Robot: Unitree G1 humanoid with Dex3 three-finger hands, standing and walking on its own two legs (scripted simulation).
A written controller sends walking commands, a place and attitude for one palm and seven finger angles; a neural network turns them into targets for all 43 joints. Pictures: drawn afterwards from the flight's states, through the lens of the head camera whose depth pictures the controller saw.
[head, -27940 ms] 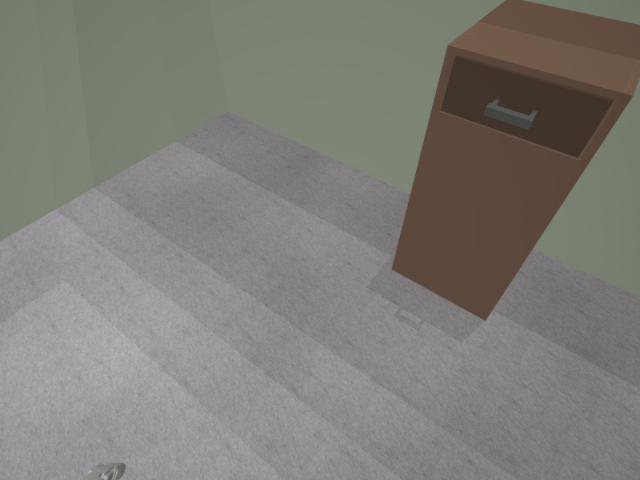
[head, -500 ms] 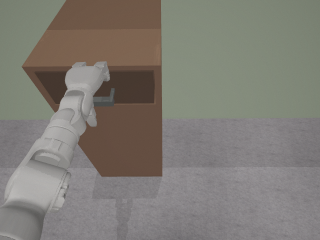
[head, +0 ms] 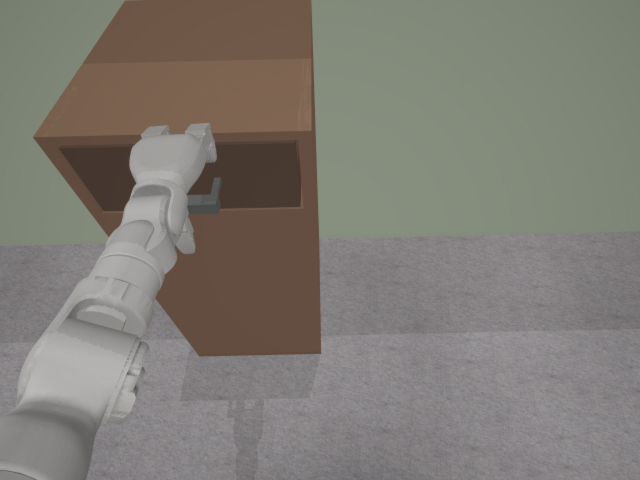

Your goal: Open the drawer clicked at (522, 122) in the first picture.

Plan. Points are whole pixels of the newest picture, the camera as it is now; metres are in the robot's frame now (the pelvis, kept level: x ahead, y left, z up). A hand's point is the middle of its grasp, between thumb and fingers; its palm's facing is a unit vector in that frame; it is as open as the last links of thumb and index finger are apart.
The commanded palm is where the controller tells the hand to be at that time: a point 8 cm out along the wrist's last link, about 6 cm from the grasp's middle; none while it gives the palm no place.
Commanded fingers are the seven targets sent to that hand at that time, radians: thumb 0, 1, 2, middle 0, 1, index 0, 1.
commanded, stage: lower the fingers behind the handle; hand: left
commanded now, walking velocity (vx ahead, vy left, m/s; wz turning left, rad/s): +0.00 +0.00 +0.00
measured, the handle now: (186, 194) +0.52 +0.20 +0.03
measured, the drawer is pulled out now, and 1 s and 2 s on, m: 0.00 0.00 0.00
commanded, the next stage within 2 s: lift the fingers back up to retry in 1.28 s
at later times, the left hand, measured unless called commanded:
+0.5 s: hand (208, 209) +0.48 +0.16 +0.04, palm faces +0.04 -0.05 -1.00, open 13.6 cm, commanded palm +0.47 +0.18 +0.09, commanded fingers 0.00 -0.50 0.30 -0.30 -1.20 -0.30 -1.20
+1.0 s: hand (207, 209) +0.48 +0.16 +0.04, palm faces +0.03 -0.02 -1.00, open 13.6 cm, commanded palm +0.47 +0.18 +0.07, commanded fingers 0.00 -0.50 0.30 -0.30 -1.20 -0.30 -1.20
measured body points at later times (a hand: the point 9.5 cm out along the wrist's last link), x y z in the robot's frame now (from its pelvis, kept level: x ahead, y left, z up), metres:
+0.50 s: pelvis +0.00 +0.00 -0.01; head +0.07 -0.02 +0.43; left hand +0.47 +0.16 +0.10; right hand +0.01 -0.27 -0.15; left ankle +0.01 +0.11 -0.72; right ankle -0.02 -0.10 -0.72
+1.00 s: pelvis -0.02 +0.00 -0.02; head +0.05 -0.01 +0.43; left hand +0.47 +0.16 +0.10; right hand -0.01 -0.28 -0.15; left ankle +0.01 +0.11 -0.72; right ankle -0.02 -0.10 -0.72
